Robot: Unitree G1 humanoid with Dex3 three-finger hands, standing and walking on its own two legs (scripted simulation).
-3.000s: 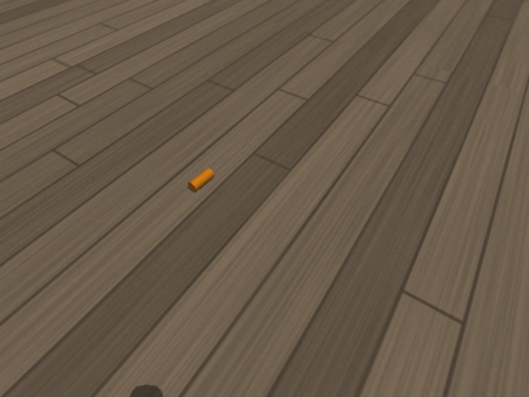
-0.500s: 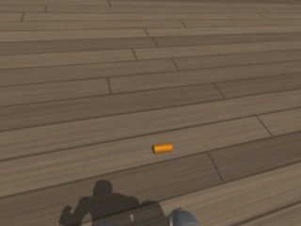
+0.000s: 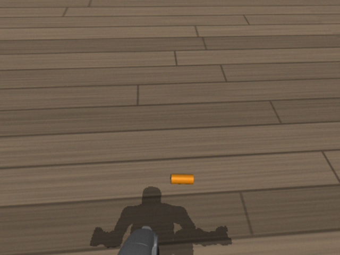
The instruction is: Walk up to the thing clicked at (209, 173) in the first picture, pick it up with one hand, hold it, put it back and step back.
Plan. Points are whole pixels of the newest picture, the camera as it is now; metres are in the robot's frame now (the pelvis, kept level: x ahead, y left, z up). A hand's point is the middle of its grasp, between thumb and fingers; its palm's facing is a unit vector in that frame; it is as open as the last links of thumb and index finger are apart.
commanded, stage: walk up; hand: left
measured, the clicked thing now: (182, 178) +0.59 -0.02 -0.73
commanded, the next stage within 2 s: none
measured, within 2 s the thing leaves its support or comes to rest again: neither
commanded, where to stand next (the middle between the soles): +0.28 -0.32 m, yaw +7 degrees
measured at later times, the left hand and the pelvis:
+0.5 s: hand (136, 236) +0.17 +0.12 -0.16, palm faces +0.00 -0.91 -0.40, open 7.4 cm; pelvis +0.10 -0.19 -0.04, yaw +2 degrees
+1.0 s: hand (206, 220) +0.23 -0.07 -0.16, palm faces -0.01 -0.96 -0.29, open 7.4 cm; pelvis +0.21 -0.34 -0.01, yaw +4 degrees
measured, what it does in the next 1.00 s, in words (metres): steps to the right: left foot, then right foot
